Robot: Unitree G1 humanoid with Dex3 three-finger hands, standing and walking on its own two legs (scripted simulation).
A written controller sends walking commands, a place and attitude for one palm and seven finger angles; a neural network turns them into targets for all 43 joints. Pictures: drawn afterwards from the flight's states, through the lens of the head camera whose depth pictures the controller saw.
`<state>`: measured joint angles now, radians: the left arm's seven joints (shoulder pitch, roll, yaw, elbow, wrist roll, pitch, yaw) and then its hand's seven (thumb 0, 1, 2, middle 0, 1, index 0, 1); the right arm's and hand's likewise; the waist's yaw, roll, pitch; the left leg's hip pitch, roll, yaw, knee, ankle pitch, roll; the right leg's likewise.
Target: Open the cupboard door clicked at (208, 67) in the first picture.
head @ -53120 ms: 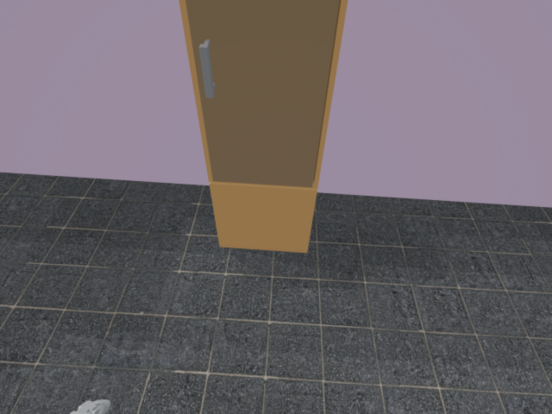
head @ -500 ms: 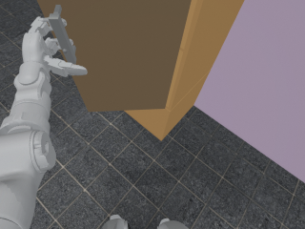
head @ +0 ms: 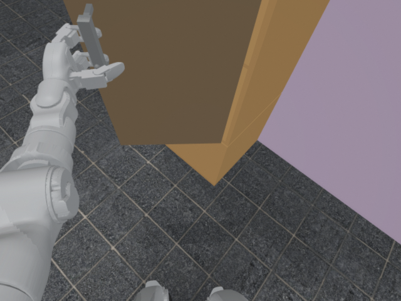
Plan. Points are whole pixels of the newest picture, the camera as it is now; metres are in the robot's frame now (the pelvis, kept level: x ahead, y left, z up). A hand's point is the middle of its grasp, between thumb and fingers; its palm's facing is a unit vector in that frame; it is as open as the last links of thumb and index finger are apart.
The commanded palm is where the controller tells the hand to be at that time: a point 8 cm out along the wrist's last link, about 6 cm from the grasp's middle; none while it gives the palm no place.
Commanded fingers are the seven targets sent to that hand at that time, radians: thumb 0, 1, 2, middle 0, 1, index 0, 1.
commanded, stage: close the thumb around the handle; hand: left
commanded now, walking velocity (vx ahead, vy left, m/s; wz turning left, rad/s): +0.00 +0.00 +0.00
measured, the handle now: (96, 44) +0.60 +0.14 +0.13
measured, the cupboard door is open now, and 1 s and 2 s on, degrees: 46 73 92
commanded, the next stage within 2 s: pull the door open along its arc in 0.30 s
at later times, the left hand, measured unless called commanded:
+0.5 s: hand (106, 67) +0.54 +0.12 +0.13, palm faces -0.03 -1.00 +0.00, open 5.8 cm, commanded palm +0.51 +0.17 +0.12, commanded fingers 0.00 0.90 0.90 -0.40 -1.35 -0.40 -1.35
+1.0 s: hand (134, 126) +0.40 +0.07 +0.13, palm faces +0.10 -0.99 +0.09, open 6.3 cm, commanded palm +0.34 +0.15 +0.12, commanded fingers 0.00 0.90 0.90 -0.40 -1.35 -0.40 -1.35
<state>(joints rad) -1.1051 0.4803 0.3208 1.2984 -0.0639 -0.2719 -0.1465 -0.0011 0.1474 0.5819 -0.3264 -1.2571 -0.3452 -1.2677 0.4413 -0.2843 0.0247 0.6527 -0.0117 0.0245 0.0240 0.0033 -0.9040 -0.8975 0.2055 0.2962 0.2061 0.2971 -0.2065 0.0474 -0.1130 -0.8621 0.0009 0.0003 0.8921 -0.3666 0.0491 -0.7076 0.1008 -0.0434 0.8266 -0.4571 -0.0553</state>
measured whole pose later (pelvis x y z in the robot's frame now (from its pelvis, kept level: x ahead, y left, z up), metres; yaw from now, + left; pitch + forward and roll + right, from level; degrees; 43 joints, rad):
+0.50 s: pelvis +0.00 +0.00 +0.00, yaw -1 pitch +19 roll -3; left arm -1.05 0.45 0.34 1.24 -0.06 -0.28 -0.11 0.02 0.73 0.83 -0.32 -1.32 -0.36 -1.33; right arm 0.48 -0.28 0.02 0.64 -0.02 0.03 0.03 0.00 -0.90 -0.90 0.21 0.30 0.21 0.30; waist -0.22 0.06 -0.12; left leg -0.84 0.01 0.02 0.88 -0.37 0.05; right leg -0.70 0.11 -0.02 0.82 -0.45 -0.05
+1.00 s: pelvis +0.01 -0.01 +0.02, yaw -2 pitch +9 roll +0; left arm -0.31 0.03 0.09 0.41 -0.13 -0.15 0.18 0.02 0.69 0.75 -0.33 -1.31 -0.33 -1.26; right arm 0.32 -0.24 0.00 0.55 0.00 0.04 0.06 0.01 -0.91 -0.90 0.20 0.30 0.20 0.30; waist -0.06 0.04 -0.16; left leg -0.56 0.00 0.06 0.75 -0.36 0.03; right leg -0.45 0.09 0.02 0.74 -0.45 -0.07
